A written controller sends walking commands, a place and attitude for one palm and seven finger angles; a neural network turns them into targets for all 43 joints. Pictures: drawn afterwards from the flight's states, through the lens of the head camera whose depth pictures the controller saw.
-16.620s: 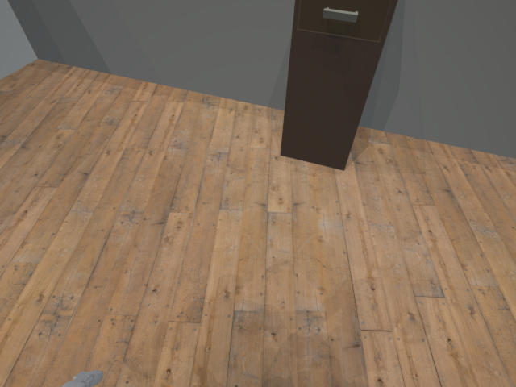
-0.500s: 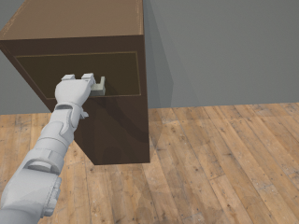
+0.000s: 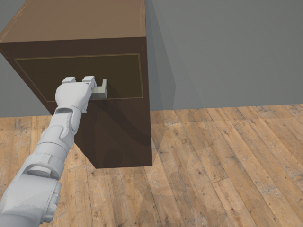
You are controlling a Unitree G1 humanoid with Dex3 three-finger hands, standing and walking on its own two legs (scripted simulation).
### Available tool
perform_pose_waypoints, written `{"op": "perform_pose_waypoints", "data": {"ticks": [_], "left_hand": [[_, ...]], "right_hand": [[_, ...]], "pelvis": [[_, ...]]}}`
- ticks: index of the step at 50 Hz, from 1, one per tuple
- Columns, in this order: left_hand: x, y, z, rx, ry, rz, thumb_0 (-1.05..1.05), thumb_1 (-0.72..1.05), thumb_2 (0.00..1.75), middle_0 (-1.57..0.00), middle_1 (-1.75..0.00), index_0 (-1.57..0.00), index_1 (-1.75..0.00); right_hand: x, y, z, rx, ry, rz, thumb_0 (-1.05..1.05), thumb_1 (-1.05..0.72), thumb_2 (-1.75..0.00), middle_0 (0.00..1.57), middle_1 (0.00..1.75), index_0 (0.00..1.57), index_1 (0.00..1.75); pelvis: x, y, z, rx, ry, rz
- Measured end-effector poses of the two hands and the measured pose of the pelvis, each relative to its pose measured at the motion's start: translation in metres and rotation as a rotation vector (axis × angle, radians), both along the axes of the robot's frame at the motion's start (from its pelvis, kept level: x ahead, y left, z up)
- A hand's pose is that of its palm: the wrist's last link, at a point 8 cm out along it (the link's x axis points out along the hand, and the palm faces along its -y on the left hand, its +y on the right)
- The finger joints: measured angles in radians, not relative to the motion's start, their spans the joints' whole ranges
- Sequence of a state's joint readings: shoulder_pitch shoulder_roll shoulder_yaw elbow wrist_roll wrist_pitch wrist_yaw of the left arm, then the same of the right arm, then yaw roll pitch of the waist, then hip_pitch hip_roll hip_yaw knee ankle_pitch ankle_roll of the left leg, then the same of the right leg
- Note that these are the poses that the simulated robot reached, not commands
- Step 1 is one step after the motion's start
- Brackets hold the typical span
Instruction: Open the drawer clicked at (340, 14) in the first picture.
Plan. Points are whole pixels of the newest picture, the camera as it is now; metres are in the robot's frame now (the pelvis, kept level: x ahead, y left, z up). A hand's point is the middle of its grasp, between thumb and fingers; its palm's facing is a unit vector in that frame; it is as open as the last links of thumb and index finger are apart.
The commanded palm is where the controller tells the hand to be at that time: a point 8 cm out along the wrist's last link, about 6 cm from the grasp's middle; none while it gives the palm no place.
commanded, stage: pull the drawer open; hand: left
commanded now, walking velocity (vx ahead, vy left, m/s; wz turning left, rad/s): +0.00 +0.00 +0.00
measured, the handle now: (85, 87) +0.50 +0.20 +0.06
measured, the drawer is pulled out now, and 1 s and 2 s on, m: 0.00 0.13 0.25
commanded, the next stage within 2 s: none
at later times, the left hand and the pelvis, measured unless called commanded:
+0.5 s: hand (79, 120) +0.40 +0.20 +0.04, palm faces -0.01 -0.06 -1.00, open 6.1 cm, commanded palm +0.36 +0.21 +0.10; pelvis +0.01 +0.00 +0.01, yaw +0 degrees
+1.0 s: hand (74, 147) +0.32 +0.20 +0.04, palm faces +0.01 -0.07 -1.00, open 6.1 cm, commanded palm +0.29 +0.20 +0.10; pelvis +0.01 -0.01 +0.01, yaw +1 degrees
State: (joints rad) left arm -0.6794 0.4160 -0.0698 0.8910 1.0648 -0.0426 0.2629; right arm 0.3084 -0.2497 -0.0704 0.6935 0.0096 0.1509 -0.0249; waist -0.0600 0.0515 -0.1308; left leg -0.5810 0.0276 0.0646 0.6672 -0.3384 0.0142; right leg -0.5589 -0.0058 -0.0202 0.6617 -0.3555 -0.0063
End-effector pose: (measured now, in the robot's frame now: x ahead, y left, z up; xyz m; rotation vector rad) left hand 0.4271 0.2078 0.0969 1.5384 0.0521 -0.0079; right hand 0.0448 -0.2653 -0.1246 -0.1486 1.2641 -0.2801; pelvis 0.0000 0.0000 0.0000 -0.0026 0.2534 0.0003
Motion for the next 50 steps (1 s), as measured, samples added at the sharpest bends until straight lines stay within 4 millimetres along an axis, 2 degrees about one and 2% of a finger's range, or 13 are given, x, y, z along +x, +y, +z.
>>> {"op": "perform_pose_waypoints", "data": {"ticks": [6, 13, 28, 34, 45, 50], "left_hand": [[-0.003, 0.000, 0.000, -0.006, -0.002, -0.002, 0.00, 0.66, 0.77, -0.32, -1.35, -0.36, -1.31], [-0.019, 0.000, -0.002, -0.022, -0.018, -0.004, 0.00, 0.67, 0.77, -0.29, -1.35, -0.35, -1.30], [-0.057, -0.001, -0.002, -0.026, -0.019, 0.008, 0.00, 0.66, 0.79, -0.28, -1.35, -0.36, -1.31], [-0.074, -0.002, -0.001, -0.032, -0.015, 0.016, 0.01, 0.66, 0.78, -0.28, -1.35, -0.37, -1.30], [-0.118, -0.004, -0.002, -0.048, -0.035, 0.031, 0.02, 0.65, 0.80, -0.27, -1.35, -0.38, -1.31], [-0.132, -0.005, -0.003, -0.042, -0.043, 0.044, 0.02, 0.64, 0.81, -0.28, -1.35, -0.39, -1.32]], "right_hand": [[0.006, 0.001, 0.002, 0.005, -0.017, -0.004, 0.00, -0.91, -0.90, 0.20, 0.30, 0.20, 0.30], [0.023, 0.003, 0.004, 0.021, -0.052, 0.003, 0.00, -0.91, -0.90, 0.20, 0.30, 0.20, 0.30], [0.090, 0.010, 0.014, 0.036, -0.194, 0.095, 0.00, -0.91, -0.90, 0.20, 0.30, 0.20, 0.30], [0.110, 0.014, 0.017, 0.049, -0.247, 0.125, 0.00, -0.91, -0.90, 0.20, 0.30, 0.20, 0.30], [0.127, 0.017, 0.018, 0.066, -0.286, 0.181, 0.01, -0.91, -0.90, 0.20, 0.30, 0.20, 0.30], [0.132, 0.020, 0.017, 0.068, -0.296, 0.206, 0.01, -0.91, -0.90, 0.20, 0.30, 0.20, 0.30]], "pelvis": [[0.003, 0.001, 0.001, 0.001, -0.002, -0.010], [0.009, 0.002, 0.004, 0.002, -0.018, -0.016], [0.014, -0.002, 0.006, 0.007, -0.061, 0.000], [0.015, -0.005, 0.007, 0.010, -0.075, 0.002], [0.014, -0.010, 0.007, 0.016, -0.101, 0.010], [0.010, -0.013, 0.006, 0.019, -0.115, 0.019]]}}
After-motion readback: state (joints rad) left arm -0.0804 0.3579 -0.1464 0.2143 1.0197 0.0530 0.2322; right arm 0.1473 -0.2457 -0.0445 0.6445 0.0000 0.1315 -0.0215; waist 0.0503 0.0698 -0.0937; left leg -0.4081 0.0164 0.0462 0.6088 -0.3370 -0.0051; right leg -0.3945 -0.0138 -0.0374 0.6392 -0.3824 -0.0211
